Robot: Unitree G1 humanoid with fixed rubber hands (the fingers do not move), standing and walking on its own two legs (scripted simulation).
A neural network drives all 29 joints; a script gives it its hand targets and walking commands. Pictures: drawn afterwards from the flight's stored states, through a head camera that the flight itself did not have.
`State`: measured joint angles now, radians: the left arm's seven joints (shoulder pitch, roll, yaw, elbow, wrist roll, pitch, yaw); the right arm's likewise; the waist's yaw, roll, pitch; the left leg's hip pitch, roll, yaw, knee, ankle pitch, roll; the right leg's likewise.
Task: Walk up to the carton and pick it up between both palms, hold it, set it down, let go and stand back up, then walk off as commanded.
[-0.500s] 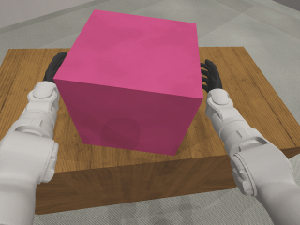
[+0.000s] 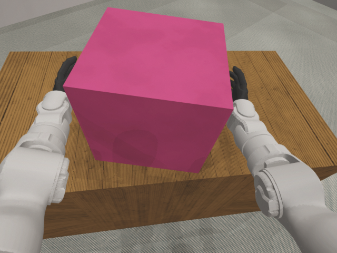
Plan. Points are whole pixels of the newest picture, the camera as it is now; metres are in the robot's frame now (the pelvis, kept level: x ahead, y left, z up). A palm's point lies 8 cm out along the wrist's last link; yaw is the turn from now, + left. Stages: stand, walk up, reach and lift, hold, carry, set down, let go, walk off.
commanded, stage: reach and lift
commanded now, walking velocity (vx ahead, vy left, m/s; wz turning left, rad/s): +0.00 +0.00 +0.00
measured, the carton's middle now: (155, 95) +0.51 +0.02 +0.04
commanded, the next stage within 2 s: none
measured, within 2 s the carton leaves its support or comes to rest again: leaves its support in 1.22 s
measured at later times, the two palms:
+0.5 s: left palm (67, 91) +0.47 +0.23 +0.10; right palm (236, 103) +0.43 -0.17 +0.10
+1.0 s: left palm (70, 91) +0.47 +0.22 +0.10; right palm (238, 105) +0.43 -0.17 +0.10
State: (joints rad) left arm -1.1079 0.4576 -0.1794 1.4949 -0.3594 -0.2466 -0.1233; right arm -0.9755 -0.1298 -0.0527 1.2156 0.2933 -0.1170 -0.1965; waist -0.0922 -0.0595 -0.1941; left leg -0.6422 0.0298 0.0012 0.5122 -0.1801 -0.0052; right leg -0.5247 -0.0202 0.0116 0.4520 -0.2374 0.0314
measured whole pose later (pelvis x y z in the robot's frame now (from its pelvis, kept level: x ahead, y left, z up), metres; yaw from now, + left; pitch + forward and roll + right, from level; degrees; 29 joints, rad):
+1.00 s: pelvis +0.00 +0.00 +0.00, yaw +0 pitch +16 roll -2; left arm -1.12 0.42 0.13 1.51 -0.14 -0.32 -0.19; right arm -0.90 -0.01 -0.46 1.05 -0.07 -0.17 -0.14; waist -0.09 -0.05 -0.13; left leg -0.62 0.02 0.00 0.51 -0.18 0.00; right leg -0.50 -0.03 0.01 0.45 -0.24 0.04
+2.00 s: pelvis -0.03 -0.01 +0.01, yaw +0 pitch +8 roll -1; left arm -1.05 0.40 0.08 1.27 -0.14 -0.02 -0.15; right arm -0.84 -0.03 -0.33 0.92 -0.06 0.06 -0.19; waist -0.09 -0.03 -0.17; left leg -0.46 0.04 0.00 0.47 -0.15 -0.01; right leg -0.35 -0.01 0.01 0.44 -0.22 0.04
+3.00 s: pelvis -0.03 -0.02 +0.01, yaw +0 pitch +3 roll -1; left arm -0.87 0.31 0.21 0.69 -0.06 0.47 -0.06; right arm -0.88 -0.19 -0.12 0.80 0.14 0.34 -0.18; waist -0.06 -0.02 -0.19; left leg -0.33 0.05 0.00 0.39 -0.11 -0.02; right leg -0.23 0.00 0.01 0.37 -0.18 0.03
